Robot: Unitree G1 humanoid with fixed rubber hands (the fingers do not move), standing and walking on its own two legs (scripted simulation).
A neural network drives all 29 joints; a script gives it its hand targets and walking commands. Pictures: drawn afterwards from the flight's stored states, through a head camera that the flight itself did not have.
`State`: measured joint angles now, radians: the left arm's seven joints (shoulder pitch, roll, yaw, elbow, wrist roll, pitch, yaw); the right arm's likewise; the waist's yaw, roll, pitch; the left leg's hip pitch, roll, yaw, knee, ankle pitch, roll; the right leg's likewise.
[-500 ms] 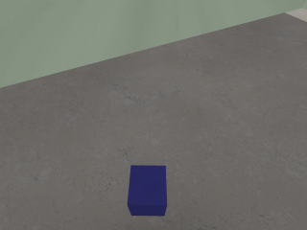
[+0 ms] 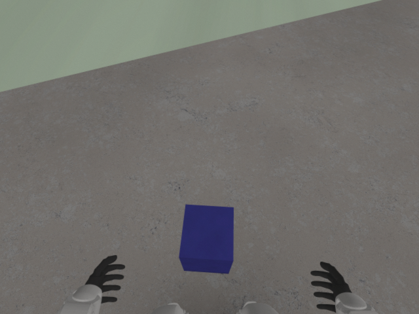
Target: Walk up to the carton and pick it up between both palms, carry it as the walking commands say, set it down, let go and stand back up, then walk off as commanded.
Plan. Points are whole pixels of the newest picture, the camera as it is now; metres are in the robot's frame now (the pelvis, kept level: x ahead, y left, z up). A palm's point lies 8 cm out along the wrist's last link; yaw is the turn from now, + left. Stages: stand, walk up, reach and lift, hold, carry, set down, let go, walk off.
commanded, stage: reach and lift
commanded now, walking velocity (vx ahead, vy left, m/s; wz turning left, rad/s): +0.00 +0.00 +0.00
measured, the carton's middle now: (207, 240) +0.43 +0.01 -0.63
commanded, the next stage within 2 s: none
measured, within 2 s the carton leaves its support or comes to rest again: neither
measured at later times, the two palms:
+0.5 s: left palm (111, 265) +0.23 +0.23 -0.14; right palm (312, 277) +0.20 -0.22 -0.14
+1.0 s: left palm (130, 211) +0.37 +0.22 -0.17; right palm (283, 219) +0.35 -0.19 -0.17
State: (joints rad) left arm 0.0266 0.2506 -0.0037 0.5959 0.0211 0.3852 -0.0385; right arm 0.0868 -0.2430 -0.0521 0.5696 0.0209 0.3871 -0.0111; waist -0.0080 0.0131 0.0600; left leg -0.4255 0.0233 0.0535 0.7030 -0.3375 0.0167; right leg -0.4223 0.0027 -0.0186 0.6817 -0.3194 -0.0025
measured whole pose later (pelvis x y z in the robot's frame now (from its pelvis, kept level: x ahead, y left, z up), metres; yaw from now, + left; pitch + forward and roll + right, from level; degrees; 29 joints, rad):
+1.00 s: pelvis -0.05 +0.00 -0.08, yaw +1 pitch +32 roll -1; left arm -0.82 0.30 0.20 0.89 -0.01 0.21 -0.05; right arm -0.69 -0.11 -0.22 0.71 0.07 0.24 -0.12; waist -0.04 0.01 -0.04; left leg -1.30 -0.01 -0.01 1.10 -0.35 0.01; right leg -1.29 0.00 -0.03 1.08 -0.35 0.00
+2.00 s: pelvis -0.07 +0.00 -0.24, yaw -1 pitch +49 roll -3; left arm -1.18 0.34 0.20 0.95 -0.07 0.11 0.04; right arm -1.08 -0.18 -0.27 0.82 0.08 0.11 -0.14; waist -0.02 0.00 -0.04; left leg -2.04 -0.03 -0.03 1.69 -0.51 0.01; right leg -2.01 0.04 0.00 1.67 -0.50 0.02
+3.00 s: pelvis -0.10 +0.00 -0.39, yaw -1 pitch +37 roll -2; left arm -1.45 0.42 0.03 1.16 -0.23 0.03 0.08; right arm -1.38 -0.27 -0.12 1.09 0.24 0.03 -0.17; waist -0.01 -0.02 0.35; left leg -2.28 -0.03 -0.01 2.21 -0.58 0.01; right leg -2.26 0.06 0.00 2.19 -0.57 0.04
